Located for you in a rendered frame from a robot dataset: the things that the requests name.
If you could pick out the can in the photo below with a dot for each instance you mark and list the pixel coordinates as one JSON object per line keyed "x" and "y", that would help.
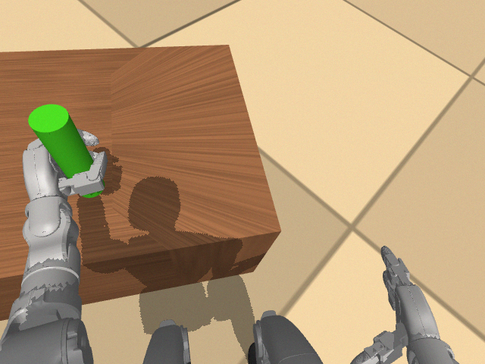
{"x": 57, "y": 132}

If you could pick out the left robot hand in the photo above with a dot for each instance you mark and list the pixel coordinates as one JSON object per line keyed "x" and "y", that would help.
{"x": 43, "y": 177}

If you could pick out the right robot hand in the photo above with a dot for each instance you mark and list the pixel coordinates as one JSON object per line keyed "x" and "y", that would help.
{"x": 414, "y": 318}

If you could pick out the right robot arm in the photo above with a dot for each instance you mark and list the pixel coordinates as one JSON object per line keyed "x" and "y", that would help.
{"x": 430, "y": 351}

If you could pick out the left robot arm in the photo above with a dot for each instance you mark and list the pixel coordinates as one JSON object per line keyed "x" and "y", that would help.
{"x": 44, "y": 325}

